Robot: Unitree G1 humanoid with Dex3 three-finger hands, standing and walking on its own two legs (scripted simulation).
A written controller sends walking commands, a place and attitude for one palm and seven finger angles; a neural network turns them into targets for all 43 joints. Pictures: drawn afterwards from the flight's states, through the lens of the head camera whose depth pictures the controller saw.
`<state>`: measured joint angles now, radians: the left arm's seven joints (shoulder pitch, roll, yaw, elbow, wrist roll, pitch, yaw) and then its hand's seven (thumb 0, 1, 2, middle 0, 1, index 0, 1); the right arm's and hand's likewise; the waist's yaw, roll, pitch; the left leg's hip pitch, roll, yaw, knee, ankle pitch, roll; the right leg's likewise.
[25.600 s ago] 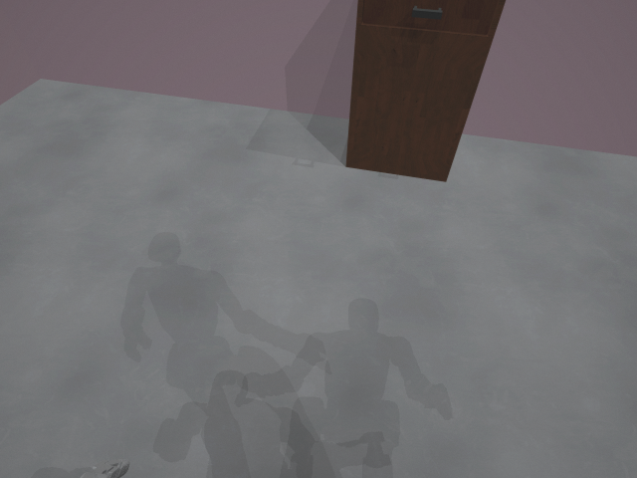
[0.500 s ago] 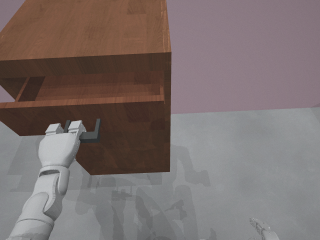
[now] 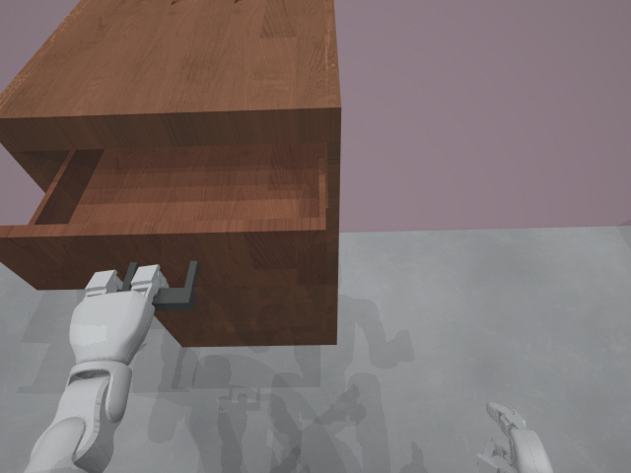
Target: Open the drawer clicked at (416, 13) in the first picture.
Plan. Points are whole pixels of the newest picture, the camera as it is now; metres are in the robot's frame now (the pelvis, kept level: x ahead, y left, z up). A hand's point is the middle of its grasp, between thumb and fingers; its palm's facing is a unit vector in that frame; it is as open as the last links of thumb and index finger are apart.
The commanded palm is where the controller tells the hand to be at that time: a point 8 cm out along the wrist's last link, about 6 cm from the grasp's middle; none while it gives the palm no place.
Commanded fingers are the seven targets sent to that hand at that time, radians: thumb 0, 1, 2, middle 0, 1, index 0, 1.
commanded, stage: pull the drawer open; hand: left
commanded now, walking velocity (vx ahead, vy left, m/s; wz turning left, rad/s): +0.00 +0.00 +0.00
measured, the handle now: (159, 284) +0.34 +0.25 +0.02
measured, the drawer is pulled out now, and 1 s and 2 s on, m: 0.16 0.26 0.30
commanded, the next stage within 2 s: open the thumb to release the handle in 1.36 s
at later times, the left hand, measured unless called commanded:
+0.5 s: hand (122, 379) +0.22 +0.26 +0.00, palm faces -0.01 -0.05 -1.00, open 5.8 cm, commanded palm +0.19 +0.27 +0.05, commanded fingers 0.00 0.90 0.90 -0.40 -1.35 -0.40 -1.35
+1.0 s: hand (110, 420) +0.18 +0.26 +0.00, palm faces -0.05 -0.07 -1.00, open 5.8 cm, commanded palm +0.13 +0.26 +0.05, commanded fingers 0.00 0.90 0.90 -0.40 -1.35 -0.40 -1.35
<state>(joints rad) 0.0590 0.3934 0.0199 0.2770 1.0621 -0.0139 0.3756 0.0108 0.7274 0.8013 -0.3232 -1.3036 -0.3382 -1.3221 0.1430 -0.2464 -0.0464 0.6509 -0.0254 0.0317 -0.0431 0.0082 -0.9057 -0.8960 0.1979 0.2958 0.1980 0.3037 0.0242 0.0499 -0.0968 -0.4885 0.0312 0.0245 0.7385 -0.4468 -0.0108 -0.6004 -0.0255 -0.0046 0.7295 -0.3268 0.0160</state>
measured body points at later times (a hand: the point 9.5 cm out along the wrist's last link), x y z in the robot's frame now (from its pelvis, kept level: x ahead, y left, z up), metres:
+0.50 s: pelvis +0.00 +0.00 +0.00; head +0.05 -0.02 +0.44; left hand +0.22 +0.26 +0.05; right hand +0.20 -0.23 -0.11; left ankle -0.05 +0.12 -0.71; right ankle +0.01 -0.13 -0.71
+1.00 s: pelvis +0.01 +0.00 -0.01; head +0.06 -0.01 +0.44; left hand +0.17 +0.26 +0.05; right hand +0.21 -0.22 -0.11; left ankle -0.05 +0.12 -0.71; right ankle +0.01 -0.13 -0.71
